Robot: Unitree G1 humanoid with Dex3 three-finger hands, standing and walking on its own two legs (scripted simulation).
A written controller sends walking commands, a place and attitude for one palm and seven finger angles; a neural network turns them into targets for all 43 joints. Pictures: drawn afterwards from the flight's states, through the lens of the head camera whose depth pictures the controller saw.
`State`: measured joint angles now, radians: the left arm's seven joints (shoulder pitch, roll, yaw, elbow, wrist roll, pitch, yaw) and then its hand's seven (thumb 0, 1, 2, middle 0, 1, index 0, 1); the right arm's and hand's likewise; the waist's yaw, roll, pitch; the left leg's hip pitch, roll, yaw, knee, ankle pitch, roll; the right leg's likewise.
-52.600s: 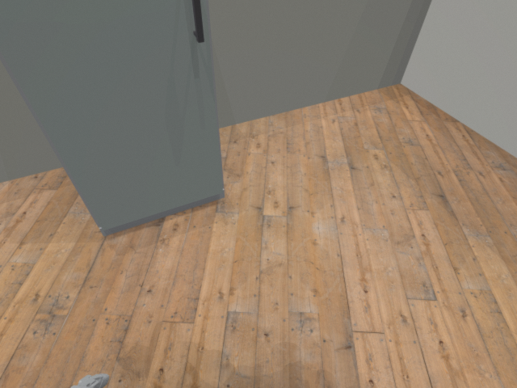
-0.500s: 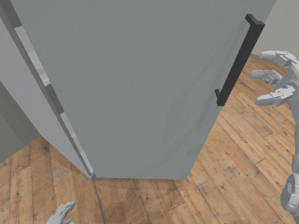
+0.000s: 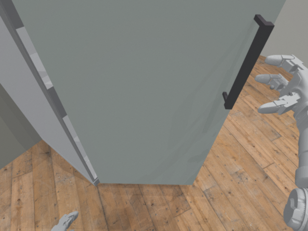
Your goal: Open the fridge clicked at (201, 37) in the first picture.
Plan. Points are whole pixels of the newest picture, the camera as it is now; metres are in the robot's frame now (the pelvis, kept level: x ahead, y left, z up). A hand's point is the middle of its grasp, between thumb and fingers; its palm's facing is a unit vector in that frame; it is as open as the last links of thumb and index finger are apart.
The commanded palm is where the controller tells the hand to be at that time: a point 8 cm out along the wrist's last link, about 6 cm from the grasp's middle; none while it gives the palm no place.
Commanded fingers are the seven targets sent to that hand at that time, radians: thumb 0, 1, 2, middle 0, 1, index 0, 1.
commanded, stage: move the hooked fingers beside the handle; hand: right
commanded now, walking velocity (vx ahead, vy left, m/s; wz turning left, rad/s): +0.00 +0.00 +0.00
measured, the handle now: (241, 68) +0.48 -0.17 +0.20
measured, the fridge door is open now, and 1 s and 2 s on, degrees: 54 54 54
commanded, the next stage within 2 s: feel for the door with the fingertips in 1.78 s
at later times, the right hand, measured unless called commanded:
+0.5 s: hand (271, 82) +0.43 -0.23 +0.21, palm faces +0.00 +1.00 -0.03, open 13.9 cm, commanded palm +0.40 -0.28 +0.21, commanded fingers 0.00 0.50 -0.30 0.30 1.20 0.30 1.20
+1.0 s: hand (280, 80) +0.42 -0.24 +0.22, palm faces -0.03 +1.00 -0.02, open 13.9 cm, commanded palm +0.39 -0.29 +0.21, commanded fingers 0.00 0.50 -0.30 0.30 1.20 0.30 1.20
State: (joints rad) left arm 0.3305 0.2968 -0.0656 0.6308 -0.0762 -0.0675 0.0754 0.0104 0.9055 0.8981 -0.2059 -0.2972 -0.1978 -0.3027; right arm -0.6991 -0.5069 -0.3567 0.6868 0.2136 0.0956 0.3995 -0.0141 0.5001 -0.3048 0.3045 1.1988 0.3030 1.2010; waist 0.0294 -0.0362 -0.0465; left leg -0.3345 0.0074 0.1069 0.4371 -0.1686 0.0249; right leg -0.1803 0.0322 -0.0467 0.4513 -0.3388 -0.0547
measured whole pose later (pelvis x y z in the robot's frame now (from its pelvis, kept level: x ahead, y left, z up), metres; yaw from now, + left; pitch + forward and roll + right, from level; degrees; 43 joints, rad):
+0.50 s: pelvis -0.01 +0.01 +0.00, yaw +1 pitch +4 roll +0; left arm 0.33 0.30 -0.07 0.63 -0.09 -0.08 0.08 0.01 0.91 0.90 -0.21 -0.30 -0.20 -0.30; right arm -0.80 -0.58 -0.37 0.87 0.18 0.10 0.38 -0.01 0.50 -0.30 0.31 1.20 0.31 1.20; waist 0.06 -0.04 -0.05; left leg -0.36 0.00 0.10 0.45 -0.15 0.04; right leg -0.20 0.02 -0.06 0.46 -0.33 -0.05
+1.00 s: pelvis -0.01 +0.01 +0.00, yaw +1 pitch +4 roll +1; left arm 0.34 0.31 -0.07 0.62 -0.09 -0.08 0.07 0.01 0.91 0.90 -0.21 -0.30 -0.20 -0.30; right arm -0.77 -0.60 -0.40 0.82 0.21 0.04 0.45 -0.01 0.50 -0.30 0.31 1.20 0.30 1.20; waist 0.05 -0.02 -0.05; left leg -0.36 -0.01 0.10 0.44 -0.16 0.04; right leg -0.20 0.02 -0.06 0.47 -0.34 -0.05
